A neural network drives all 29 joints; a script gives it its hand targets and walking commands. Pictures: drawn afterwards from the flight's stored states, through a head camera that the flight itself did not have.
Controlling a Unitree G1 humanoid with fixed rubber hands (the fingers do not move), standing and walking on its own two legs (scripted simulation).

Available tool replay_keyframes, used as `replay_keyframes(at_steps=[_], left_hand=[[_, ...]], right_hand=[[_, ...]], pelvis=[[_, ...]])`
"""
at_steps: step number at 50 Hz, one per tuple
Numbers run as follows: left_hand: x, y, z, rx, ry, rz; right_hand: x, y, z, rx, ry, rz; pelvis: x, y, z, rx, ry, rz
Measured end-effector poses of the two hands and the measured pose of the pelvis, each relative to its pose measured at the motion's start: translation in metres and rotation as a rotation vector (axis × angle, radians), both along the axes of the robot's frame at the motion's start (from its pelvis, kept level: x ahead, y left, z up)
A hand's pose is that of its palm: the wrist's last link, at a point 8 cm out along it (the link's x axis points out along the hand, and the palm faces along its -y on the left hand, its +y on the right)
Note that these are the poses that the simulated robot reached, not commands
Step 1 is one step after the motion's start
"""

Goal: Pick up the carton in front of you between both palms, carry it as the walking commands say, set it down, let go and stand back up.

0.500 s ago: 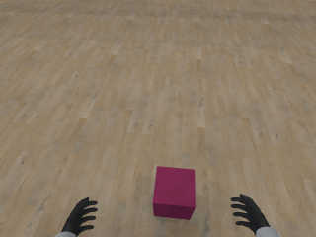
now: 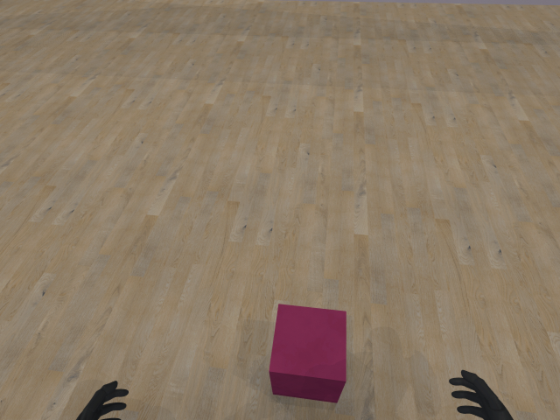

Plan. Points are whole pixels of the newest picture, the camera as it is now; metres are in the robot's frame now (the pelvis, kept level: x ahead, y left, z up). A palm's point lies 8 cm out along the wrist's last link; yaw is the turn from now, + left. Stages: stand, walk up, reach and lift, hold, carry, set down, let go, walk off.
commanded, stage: stand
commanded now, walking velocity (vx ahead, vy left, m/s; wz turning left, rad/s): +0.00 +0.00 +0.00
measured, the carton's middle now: (308, 354) +0.43 -0.06 -0.65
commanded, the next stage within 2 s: none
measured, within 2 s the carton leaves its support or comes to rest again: neither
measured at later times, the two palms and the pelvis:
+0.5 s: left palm out of the picture +0.11 +0.30 -0.08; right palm out of the picture +0.12 -0.29 -0.09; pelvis -0.01 +0.00 +0.00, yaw +0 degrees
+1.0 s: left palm out of the picture +0.07 +0.31 -0.09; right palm out of the picture +0.08 -0.30 -0.09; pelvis -0.03 +0.00 +0.01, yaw +0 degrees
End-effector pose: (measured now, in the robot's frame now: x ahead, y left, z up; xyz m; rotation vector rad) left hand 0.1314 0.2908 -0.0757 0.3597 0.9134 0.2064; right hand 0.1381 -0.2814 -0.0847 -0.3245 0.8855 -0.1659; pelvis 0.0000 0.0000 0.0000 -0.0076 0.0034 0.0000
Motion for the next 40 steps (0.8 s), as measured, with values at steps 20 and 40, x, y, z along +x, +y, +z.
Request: replay_keyframes(at_steps=[20,40], left_hand=[[-0.016,0.005,-0.009,-0.012,0.049,0.020],[-0.049,0.015,-0.011,-0.008,0.115,0.042]], right_hand=[[-0.012,-0.007,0.000,-0.035,0.045,0.000],[-0.047,-0.011,-0.005,-0.039,0.116,-0.013]], pelvis=[[-0.003,0.002,0.004,0.004,-0.019,0.002],[-0.021,0.005,0.008,0.006,-0.041,-0.001]])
